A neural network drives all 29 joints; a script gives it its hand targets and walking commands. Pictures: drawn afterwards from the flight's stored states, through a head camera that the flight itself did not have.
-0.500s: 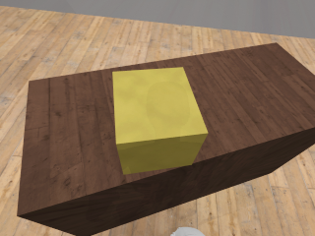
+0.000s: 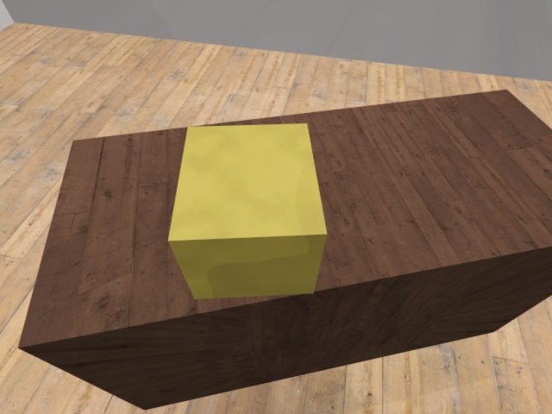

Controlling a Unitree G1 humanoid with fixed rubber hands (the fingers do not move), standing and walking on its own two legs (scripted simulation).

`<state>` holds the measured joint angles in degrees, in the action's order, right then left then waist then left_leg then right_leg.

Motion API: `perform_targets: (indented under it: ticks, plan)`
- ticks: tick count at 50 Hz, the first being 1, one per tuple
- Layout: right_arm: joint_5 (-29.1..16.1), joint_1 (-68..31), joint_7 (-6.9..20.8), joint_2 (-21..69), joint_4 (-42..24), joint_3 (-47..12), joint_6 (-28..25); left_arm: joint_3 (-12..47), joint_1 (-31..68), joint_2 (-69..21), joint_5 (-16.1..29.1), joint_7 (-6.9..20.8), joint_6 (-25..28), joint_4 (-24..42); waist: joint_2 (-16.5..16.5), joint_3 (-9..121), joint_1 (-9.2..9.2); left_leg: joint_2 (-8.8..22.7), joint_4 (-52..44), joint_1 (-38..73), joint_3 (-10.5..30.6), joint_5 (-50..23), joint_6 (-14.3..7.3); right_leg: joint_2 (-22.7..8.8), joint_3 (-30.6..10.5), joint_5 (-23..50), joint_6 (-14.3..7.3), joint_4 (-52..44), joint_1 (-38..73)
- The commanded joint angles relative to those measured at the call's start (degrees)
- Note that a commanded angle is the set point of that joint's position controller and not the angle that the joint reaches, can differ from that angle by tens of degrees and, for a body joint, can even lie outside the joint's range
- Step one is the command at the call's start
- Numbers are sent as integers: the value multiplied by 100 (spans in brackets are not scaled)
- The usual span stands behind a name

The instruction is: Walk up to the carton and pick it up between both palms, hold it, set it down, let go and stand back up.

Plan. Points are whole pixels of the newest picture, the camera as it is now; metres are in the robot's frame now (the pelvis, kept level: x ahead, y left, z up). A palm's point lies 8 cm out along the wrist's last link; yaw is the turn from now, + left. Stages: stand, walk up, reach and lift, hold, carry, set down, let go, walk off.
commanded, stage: walk up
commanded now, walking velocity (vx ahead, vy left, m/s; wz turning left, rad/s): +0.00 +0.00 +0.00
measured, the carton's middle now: (251, 210) +0.44 +0.05 +0.00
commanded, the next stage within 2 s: stand in 1.80 s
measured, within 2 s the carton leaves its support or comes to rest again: neither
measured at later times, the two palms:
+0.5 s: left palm out of the picture -0.03 +0.24 -0.14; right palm out of the picture -0.01 -0.20 -0.14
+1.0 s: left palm out of the picture -0.02 +0.30 -0.14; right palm out of the picture -0.02 -0.12 -0.14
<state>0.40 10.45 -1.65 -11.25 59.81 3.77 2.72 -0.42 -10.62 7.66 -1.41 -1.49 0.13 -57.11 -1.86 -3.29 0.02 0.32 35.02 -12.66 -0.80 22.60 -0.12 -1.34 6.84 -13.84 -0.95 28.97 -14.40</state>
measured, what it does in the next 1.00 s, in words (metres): steps on the spot: left foot, then left foot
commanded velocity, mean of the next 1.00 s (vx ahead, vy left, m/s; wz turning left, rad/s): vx -0.02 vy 0.02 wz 0.01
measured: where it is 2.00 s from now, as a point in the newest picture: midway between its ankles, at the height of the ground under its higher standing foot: outside the picture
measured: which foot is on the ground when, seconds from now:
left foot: up 0.00-0.00, down 0.02-0.44, up 0.46-0.62, down 0.64-1.00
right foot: down 0.00-0.66, up 0.68-0.92, down 0.94-1.00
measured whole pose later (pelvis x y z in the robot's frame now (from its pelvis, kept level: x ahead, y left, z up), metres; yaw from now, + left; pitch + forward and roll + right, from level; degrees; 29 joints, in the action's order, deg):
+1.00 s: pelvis -0.01 +0.09 +0.01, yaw -1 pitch -1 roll +0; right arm 0.3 16.2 -2.2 -7.0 64.4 0.0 -0.9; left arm -0.8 -14.6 6.7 -0.2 -2.4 -0.9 -65.8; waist -0.9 -2.5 0.0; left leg -2.0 25.2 -9.3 -2.8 15.0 -2.9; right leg -1.2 2.0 -15.0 0.3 25.0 -8.3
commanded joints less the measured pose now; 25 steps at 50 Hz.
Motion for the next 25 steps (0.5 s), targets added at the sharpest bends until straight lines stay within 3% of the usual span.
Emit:
perform_targets:
  ticks: [1, 2, 3, 4, 5, 6, 10, 14, 19, 20, 21, 22, 23, 24, 25]
  plan:
    - [118, 998, -96, -674, 214, 0, -258, -151, -523, 614, 196, 49, 10, 84, -501, 599, -82, 1175, -2267, 1565, 1272, -2520, -262, -681, -734, 790, -198, -66, -388]
    - [3, 415, -50, -688, 139, -54, -263, -38, -740, 200, 214, 17, -68, -24, -1041, 155, -311, 1418, -2259, 293, 1247, -2085, -613, -314, -488, -330, -45, -655, 105]
    - [23, -50, 9, -542, 107, -71, -254, -19, -664, 285, 120, 16, -105, -103, -1576, -157, -305, 1206, -2431, -630, 1250, -643, -624, -455, -645, -121, -38, -680, 913]
    - [44, -240, 46, -262, 52, -138, -290, -107, -378, 616, 84, 20, -81, -91, -1299, -382, -277, 878, -2553, -423, 984, -667, -392, -457, -663, 443, -9, -834, 843]
    - [62, -130, 26, -112, 56, -193, -336, -189, -339, 788, 68, 38, -39, -141, -972, -305, -231, 740, -2497, 36, 751, -1284, -264, -478, -652, 799, -7, -865, 649]
    - [41, 84, -24, -89, 122, -212, -368, -199, -426, 745, 57, 56, -13, -230, -846, -221, -195, 721, -2418, 217, 705, -1507, -237, -470, -628, 890, 13, -961, 604]
    - [-55, 570, -49, -99, 378, -172, -394, -96, -702, 437, 33, 33, 48, -538, 204, -168, -100, 631, -2295, 530, 636, -1239, -313, -544, -660, 854, 93, -1175, 579]
    - [-12, 656, -20, -130, 446, -185, -411, -87, -720, 439, 52, -10, 63, -670, 448, -121, -42, 595, -2227, 509, 590, -1301, -360, -562, -666, 787, 95, -1202, 594]
    - [-3, 744, -22, -117, 541, -235, -441, -69, -894, 419, 66, -36, 71, -822, 321, -91, -56, 561, -2176, 477, 521, -1546, -348, -597, -670, 869, 70, -1123, 652]
    - [-104, 478, -10, -1305, 426, 190, -220, -422, -730, 1475, 2, -260, 65, -379, -671, -714, -392, 344, -740, -510, 63, -2913, -85, -1453, -881, 3137, -81, -261, 778]
    - [-97, 480, 11, -1046, 252, 157, -142, -522, -1465, 1849, 15, -358, 45, -567, 63, 3, -510, 160, 188, -1059, -129, -1830, 45, -2172, -1503, 4951, -612, -254, 1615]
    - [-28, 439, 31, -808, 127, 164, -58, -525, -1859, 1790, 9, -433, -17, -707, 896, 270, -681, -208, 1685, -1501, -375, 971, 140, -3094, -2266, 6472, -1349, -407, 1793]
    - [108, 415, 34, -703, -44, 175, 54, -551, -2185, 1812, -9, -479, -43, -783, 1027, 582, -687, -56, 3014, -1416, 9, 1657, 192, -3527, -2481, 6347, -1779, -541, 1368]
    - [234, 329, 65, -327, -198, 64, 54, -602, -2124, 1662, -30, -464, -73, -843, 942, 1008, -607, 179, 3237, -1337, 285, 1130, 92, -3170, -2261, 1786, -1585, -1231, 995]
    - [305, 143, 133, -169, -269, 41, 41, -611, -1620, 1486, -114, -446, -112, -735, 1135, 621, -503, 305, 3219, -1228, 528, 551, 34, -2659, -2151, -819, -1212, -1740, 77]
